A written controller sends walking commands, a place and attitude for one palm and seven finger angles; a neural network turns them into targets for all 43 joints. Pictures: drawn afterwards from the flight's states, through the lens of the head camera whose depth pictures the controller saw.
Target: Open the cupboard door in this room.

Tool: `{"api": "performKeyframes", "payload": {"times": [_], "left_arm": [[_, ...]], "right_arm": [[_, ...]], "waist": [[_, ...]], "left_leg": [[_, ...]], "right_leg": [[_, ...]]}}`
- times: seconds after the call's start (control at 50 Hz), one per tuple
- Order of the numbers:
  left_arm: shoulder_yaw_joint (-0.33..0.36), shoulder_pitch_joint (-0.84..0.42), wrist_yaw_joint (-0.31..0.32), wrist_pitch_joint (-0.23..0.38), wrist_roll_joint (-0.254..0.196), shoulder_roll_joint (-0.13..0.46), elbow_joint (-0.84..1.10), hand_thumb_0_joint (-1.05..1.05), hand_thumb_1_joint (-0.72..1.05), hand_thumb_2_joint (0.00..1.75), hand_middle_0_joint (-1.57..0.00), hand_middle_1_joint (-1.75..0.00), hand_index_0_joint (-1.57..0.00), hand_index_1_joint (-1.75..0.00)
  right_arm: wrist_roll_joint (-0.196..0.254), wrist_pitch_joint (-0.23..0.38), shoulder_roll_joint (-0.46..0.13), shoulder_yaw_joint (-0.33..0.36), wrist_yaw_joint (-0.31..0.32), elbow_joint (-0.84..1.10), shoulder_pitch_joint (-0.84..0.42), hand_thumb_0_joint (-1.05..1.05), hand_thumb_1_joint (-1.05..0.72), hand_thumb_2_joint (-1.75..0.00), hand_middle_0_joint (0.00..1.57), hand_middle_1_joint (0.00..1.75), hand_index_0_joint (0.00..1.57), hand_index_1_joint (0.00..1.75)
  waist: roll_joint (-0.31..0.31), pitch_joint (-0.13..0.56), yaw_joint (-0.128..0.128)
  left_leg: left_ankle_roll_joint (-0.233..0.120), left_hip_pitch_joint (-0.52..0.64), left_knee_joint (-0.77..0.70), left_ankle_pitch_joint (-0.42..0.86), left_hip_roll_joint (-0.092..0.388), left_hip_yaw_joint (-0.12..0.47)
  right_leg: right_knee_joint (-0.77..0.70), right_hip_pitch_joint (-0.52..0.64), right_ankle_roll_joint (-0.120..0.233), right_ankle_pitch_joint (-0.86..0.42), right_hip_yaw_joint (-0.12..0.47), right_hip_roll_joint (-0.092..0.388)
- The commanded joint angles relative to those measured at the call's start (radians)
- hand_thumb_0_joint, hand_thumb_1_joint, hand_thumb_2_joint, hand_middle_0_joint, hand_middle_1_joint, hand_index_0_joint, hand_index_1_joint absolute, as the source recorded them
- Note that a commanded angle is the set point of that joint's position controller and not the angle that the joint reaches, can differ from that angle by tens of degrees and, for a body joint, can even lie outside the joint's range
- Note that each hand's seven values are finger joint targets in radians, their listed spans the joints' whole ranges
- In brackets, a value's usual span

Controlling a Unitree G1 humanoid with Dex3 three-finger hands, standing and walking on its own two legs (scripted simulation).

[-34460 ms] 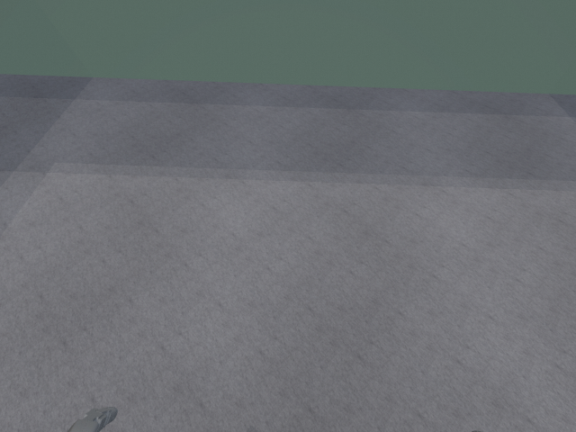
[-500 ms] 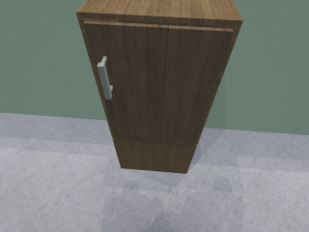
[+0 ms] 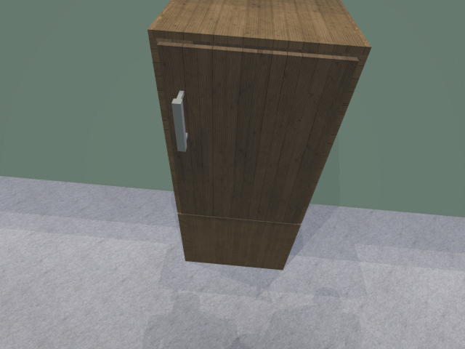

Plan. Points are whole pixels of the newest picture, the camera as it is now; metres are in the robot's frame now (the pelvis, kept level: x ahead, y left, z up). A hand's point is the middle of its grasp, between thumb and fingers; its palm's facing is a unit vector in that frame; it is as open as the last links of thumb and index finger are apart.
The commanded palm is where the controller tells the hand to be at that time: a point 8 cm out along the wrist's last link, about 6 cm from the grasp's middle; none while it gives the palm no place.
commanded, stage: shuffle to correct the standing spot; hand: left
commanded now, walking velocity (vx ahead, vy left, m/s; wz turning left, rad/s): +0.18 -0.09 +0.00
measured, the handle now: (181, 121) +0.59 +0.16 +0.07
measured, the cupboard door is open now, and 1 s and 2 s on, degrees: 0 0 0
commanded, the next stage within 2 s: come to a stop and stand still in 0.16 s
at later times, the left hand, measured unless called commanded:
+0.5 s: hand out of the picture +0.00 +0.13 -0.19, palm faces +0.05 -0.99 -0.12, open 7.4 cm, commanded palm none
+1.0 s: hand out of the picture +0.04 +0.21 -0.17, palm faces +0.00 -0.96 -0.27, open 7.4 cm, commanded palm none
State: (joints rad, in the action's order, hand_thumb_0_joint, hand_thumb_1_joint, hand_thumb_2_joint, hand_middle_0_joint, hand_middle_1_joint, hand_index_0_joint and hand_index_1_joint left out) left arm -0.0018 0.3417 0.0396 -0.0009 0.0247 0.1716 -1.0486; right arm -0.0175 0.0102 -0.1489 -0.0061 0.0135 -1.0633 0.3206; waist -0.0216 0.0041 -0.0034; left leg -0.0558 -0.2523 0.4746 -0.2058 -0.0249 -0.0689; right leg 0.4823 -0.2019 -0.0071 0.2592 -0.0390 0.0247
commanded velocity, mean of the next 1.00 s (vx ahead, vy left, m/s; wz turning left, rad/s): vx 0.00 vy -0.01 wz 0.00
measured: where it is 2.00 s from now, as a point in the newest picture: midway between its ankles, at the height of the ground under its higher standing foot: outside the picture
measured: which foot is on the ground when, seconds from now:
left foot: down 0.00-1.00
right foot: down 0.00-1.00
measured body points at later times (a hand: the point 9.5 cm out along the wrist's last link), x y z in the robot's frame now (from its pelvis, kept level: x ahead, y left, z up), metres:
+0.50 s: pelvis +0.05 -0.02 +0.00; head +0.06 +0.00 +0.45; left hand +0.00 +0.18 -0.17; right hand +0.05 -0.24 -0.15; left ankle +0.03 +0.08 -0.74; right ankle +0.00 -0.13 -0.74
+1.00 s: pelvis -0.02 +0.01 -0.01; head -0.03 +0.00 +0.44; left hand +0.04 +0.26 -0.15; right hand +0.04 -0.23 -0.16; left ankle +0.03 +0.08 -0.74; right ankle +0.00 -0.12 -0.74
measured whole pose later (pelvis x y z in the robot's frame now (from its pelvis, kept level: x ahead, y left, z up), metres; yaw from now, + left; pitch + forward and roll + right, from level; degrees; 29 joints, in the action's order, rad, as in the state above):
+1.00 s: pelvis -0.02 +0.01 -0.01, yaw -1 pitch -2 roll +0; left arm 0.01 0.26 0.04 -0.02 0.03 0.21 -0.94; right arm -0.02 -0.02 -0.18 0.02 0.00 -0.95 0.24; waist 0.02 -0.01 -0.01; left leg -0.07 -0.31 0.56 -0.22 -0.02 -0.08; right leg 0.58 -0.26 0.00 0.28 -0.02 0.03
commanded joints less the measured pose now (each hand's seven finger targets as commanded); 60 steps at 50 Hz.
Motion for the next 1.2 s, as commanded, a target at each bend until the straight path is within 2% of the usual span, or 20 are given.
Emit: {"api": "performKeyframes", "payload": {"times": [0.0,0.08,0.16,0.2,0.26,0.3,0.32,0.36,0.42,0.52,0.58,0.68,0.7,0.72,0.74,0.78,0.82,0.9,1.04,1.18], "left_arm": [[0.006,0.077,-0.005,0.012,-0.001,0.051,0.024,0.00,0.90,0.90,-0.20,-0.30,-0.20,-0.30],[0.009,0.096,-0.015,0.004,0.011,0.038,0.024,0.00,0.90,0.90,-0.20,-0.30,-0.20,-0.30],[0.016,0.128,-0.023,0.010,0.009,0.030,0.015,0.00,0.90,0.90,-0.20,-0.30,-0.20,-0.30],[0.020,0.147,-0.024,0.016,0.006,0.034,0.012,0.00,0.90,0.90,-0.20,-0.30,-0.20,-0.30],[0.026,0.175,-0.018,0.030,0.000,0.057,-0.001,0.00,0.90,0.90,-0.20,-0.30,-0.20,-0.30],[0.028,0.170,-0.007,0.039,-0.007,0.070,-0.011,0.00,0.90,0.90,-0.20,-0.30,-0.20,-0.30],[0.025,0.157,-0.003,0.042,-0.007,0.067,-0.013,0.00,0.90,0.90,-0.20,-0.30,-0.20,-0.30],[0.015,0.122,-0.001,0.044,-0.008,0.050,-0.013,0.00,0.90,0.90,-0.20,-0.30,-0.20,-0.30],[0.010,0.134,0.012,0.041,-0.011,0.053,-0.020,0.00,0.90,0.90,-0.20,-0.30,-0.20,-0.30],[0.024,0.121,0.022,0.026,-0.009,0.071,0.005,0.00,0.90,0.90,-0.20,-0.30,-0.20,-0.30],[0.035,0.095,0.021,0.018,-0.008,0.082,0.034,0.00,0.90,0.90,-0.20,-0.30,-0.20,-0.30],[0.031,0.040,0.015,0.003,-0.007,0.071,0.066,0.00,0.90,0.90,-0.20,-0.30,-0.20,-0.30],[0.031,0.081,0.044,0.016,-0.004,0.104,0.044,0.00,0.90,0.90,-0.20,-0.30,-0.20,-0.30],[0.039,0.045,0.042,0.031,-0.001,0.145,0.072,0.00,0.90,0.90,-0.20,-0.30,-0.20,-0.30],[0.036,-0.004,0.031,0.028,-0.003,0.144,0.100,0.00,0.90,0.90,-0.20,-0.30,-0.20,-0.30],[0.029,-0.036,0.025,0.021,-0.005,0.115,0.122,0.00,0.90,0.90,-0.20,-0.30,-0.20,-0.30],[0.028,-0.053,0.015,0.009,0.000,0.114,0.136,0.00,0.90,0.90,-0.20,-0.30,-0.20,-0.30],[0.028,-0.031,0.002,-0.005,0.004,0.123,0.143,0.00,0.90,0.90,-0.20,-0.30,-0.20,-0.30],[0.033,0.005,-0.005,-0.001,0.006,0.141,0.155,0.00,0.90,0.90,-0.20,-0.30,-0.20,-0.30],[0.029,0.022,-0.013,0.013,0.000,0.136,0.128,0.00,0.90,0.90,-0.20,-0.30,-0.20,-0.30]], "right_arm": [[0.000,0.016,-0.128,0.028,0.011,0.039,0.038,0.00,-0.90,-0.90,0.20,0.30,0.20,0.30],[-0.003,0.004,-0.157,0.044,0.012,0.037,0.037,0.00,-0.90,-0.90,0.20,0.30,0.20,0.30],[-0.004,0.008,-0.140,0.046,0.013,0.037,0.035,0.00,-0.90,-0.90,0.20,0.30,0.20,0.30],[-0.004,0.012,-0.125,0.046,0.012,0.038,0.032,0.00,-0.90,-0.90,0.20,0.30,0.20,0.30],[0.000,0.023,-0.075,0.034,0.009,0.047,0.020,0.00,-0.90,-0.90,0.20,0.30,0.20,0.30],[0.002,0.029,-0.033,0.018,0.009,0.042,0.022,0.00,-0.90,-0.90,0.20,0.30,0.20,0.30],[0.002,0.029,-0.024,0.013,0.011,0.036,0.031,0.00,-0.90,-0.90,0.20,0.30,0.20,0.30],[0.008,0.037,-0.028,0.006,0.017,-0.001,0.066,0.00,-0.90,-0.90,0.20,0.30,0.20,0.30],[0.020,0.042,-0.074,0.015,0.036,-0.018,0.061,0.00,-0.90,-0.90,0.20,0.30,0.20,0.30],[0.019,0.021,-0.085,0.033,0.044,0.012,0.036,0.00,-0.90,-0.90,0.20,0.30,0.20,0.30],[0.013,0.010,-0.096,0.045,0.041,0.035,0.017,0.00,-0.90,-0.90,0.20,0.30,0.20,0.30],[0.006,0.001,-0.096,0.044,0.030,0.060,-0.035,0.00,-0.90,-0.90,0.20,0.30,0.20,0.30],[0.021,0.008,-0.149,0.049,0.020,0.131,-0.119,0.00,-0.90,-0.90,0.20,0.30,0.20,0.30],[0.016,0.004,-0.130,0.043,0.014,0.167,-0.103,0.00,-0.90,-0.90,0.20,0.30,0.20,0.30],[0.007,0.005,-0.091,0.047,0.012,0.148,-0.046,0.00,-0.90,-0.90,0.20,0.30,0.20,0.30],[0.003,0.003,-0.126,0.050,0.010,0.157,-0.038,0.00,-0.90,-0.90,0.20,0.30,0.20,0.30],[0.000,0.005,-0.136,0.051,0.005,0.172,-0.069,0.00,-0.90,-0.90,0.20,0.30,0.20,0.30],[-0.007,-0.003,-0.169,0.059,-0.001,0.193,-0.096,0.00,-0.90,-0.90,0.20,0.30,0.20,0.30],[-0.010,-0.009,-0.168,0.059,-0.006,0.183,-0.058,0.00,-0.90,-0.90,0.20,0.30,0.20,0.30],[-0.004,0.008,-0.175,0.056,-0.001,0.144,-0.036,0.00,-0.90,-0.90,0.20,0.30,0.20,0.30]], "waist": [[0.060,-0.069,0.007],[0.078,-0.122,0.010],[0.052,-0.145,0.019],[0.046,-0.142,0.022],[-0.062,-0.131,0.025],[-0.150,-0.117,0.012],[-0.110,-0.106,-0.001],[-0.005,-0.080,-0.013],[0.089,-0.036,0.005],[0.017,0.025,0.009],[0.007,0.056,0.009],[0.030,0.013,0.014],[0.108,-0.011,0.028],[0.108,0.002,-0.002],[0.080,0.049,-0.024],[-0.006,0.070,-0.016],[0.054,-0.012,0.000],[0.041,-0.119,0.012],[-0.016,-0.082,0.007],[0.046,-0.034,0.004]], "left_leg": [[-0.006,-0.070,-0.226,-0.326,0.158,0.205],[-0.043,-0.115,-0.270,-0.498,0.210,0.265],[-0.047,-0.147,-0.222,-0.459,0.192,0.235],[-0.039,-0.151,-0.173,-0.423,0.167,0.201],[-0.006,-0.175,0.012,-0.252,0.084,0.085],[0.024,-0.157,0.118,-0.119,0.044,0.004],[0.029,-0.107,0.098,-0.078,0.055,0.006],[0.028,0.012,0.012,0.142,0.091,0.050],[0.005,0.095,0.023,0.546,0.143,0.090],[0.010,0.111,0.058,0.596,0.143,0.072],[0.010,0.096,0.068,0.533,0.141,0.072],[0.003,0.049,0.010,0.333,0.144,0.102],[0.026,0.078,0.163,0.423,0.173,0.071],[0.038,0.021,0.157,0.296,0.141,0.074],[0.036,0.033,0.087,0.147,0.118,0.085],[0.011,0.031,0.030,0.138,0.145,0.132],[-0.007,-0.039,-0.052,0.011,0.153,0.164],[-0.010,-0.171,-0.183,-0.355,0.151,0.216],[-0.002,-0.154,-0.154,-0.351,0.115,0.183],[-0.004,-0.099,-0.176,-0.327,0.132,0.196]], "right_leg": [[-0.043,-0.024,0.042,0.104,0.041,0.032],[0.024,-0.072,0.044,0.174,-0.005,-0.002],[-0.006,-0.064,0.058,0.179,0.027,0.006],[-0.040,-0.059,0.070,0.204,0.067,0.027],[-0.141,-0.027,0.111,0.220,0.207,0.107],[-0.187,-0.013,0.136,0.044,0.274,0.180],[-0.164,-0.023,0.136,-0.093,0.252,0.181],[-0.060,-0.043,0.087,-0.332,0.137,0.108],[-0.022,-0.003,0.038,-0.459,0.092,0.077],[0.042,0.038,0.034,-0.618,0.089,0.101],[0.066,0.045,0.043,-0.595,0.097,0.112],[0.027,0.000,0.045,-0.313,0.104,0.088],[-0.028,-0.073,0.037,-0.476,0.149,0.121],[-0.017,-0.032,0.062,-0.526,0.164,0.163],[0.029,-0.028,0.084,-0.401,0.157,0.159],[0.028,-0.027,0.070,-0.156,0.106,0.082],[0.014,-0.060,0.058,0.031,0.084,0.049],[0.007,-0.094,0.051,0.164,0.071,0.022],[-0.055,-0.127,0.059,0.259,0.113,0.041],[-0.060,-0.119,0.059,0.199,0.115,0.040]]}}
